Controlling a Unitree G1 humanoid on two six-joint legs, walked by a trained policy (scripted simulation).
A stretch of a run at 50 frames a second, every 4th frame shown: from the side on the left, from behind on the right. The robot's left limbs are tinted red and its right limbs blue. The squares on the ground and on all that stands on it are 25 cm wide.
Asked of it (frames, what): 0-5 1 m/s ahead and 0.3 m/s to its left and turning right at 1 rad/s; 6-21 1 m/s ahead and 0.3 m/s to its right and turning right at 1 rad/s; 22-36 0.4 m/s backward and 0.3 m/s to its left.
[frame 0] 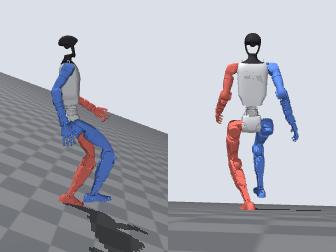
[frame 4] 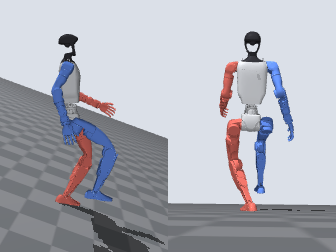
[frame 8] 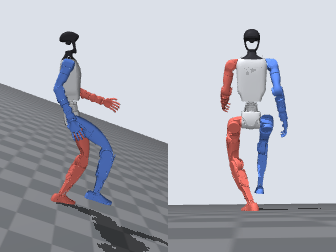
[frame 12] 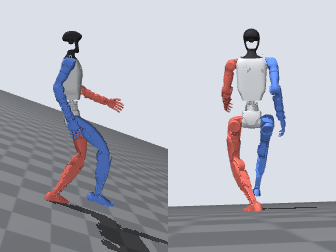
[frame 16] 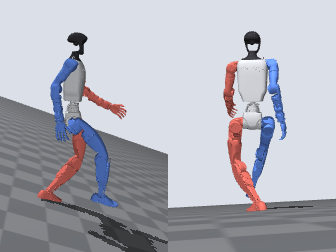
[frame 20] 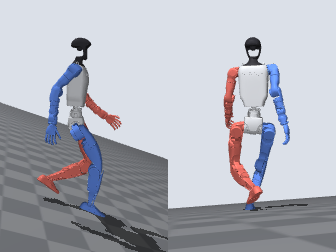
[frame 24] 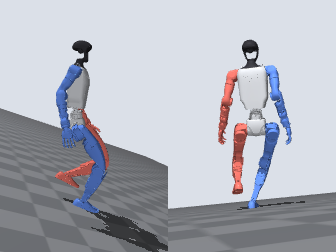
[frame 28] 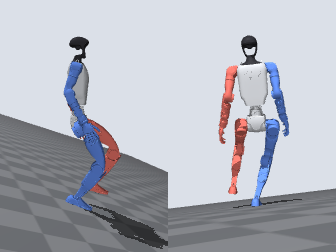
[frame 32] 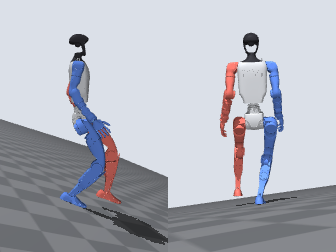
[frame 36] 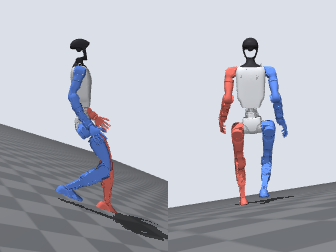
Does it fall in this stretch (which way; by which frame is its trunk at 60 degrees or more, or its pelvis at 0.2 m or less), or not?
no
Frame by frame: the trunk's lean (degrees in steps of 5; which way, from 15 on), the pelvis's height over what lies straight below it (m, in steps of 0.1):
0: 5, 0.7
4: 5, 0.7
8: 0, 0.7
12: 0, 0.8
16: 5, 0.7
20: 5, 0.7
24: 5, 0.7
28: 5, 0.7
32: 0, 0.7
36: 0, 0.7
